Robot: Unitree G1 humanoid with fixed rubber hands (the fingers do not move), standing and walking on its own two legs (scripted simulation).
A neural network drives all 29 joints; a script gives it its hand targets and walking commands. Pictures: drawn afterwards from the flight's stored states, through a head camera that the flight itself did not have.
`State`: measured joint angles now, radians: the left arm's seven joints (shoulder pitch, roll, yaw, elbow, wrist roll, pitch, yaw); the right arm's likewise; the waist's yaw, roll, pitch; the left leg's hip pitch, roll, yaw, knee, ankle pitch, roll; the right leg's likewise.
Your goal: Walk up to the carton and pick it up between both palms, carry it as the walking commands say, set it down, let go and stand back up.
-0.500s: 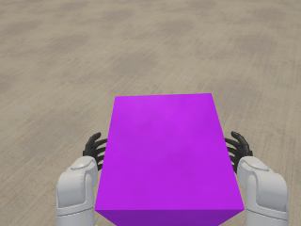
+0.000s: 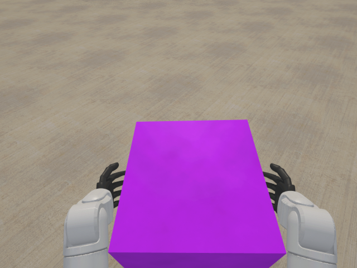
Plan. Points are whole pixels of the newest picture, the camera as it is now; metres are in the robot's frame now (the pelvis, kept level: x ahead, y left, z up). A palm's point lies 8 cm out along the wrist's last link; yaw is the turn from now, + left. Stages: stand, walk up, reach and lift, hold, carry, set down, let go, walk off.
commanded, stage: carry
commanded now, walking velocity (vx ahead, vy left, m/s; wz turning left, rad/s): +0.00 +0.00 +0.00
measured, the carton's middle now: (192, 198) +0.29 +0.00 +0.00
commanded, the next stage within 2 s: hold in 1.46 s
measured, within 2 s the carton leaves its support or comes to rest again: neither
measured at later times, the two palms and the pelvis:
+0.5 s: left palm (116, 181) +0.29 +0.18 +0.07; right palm (284, 189) +0.28 -0.19 +0.08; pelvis +0.03 +0.00 +0.00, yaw +0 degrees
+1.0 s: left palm (106, 182) +0.29 +0.20 +0.07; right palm (275, 187) +0.28 -0.17 +0.08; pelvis +0.03 +0.01 +0.00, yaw +0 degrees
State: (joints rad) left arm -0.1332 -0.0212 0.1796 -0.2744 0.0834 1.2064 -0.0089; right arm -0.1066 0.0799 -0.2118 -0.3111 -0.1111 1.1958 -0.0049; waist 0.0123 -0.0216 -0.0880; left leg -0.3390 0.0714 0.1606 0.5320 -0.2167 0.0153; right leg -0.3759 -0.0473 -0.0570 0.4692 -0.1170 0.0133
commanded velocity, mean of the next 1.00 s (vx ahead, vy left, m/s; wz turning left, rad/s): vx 0.00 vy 0.00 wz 0.00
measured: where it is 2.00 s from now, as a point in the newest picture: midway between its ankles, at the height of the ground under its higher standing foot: outside the picture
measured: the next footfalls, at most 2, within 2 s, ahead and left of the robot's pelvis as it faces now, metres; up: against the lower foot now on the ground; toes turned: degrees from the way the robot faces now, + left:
none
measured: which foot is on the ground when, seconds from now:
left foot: down 0.00-1.00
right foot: down 0.00-1.00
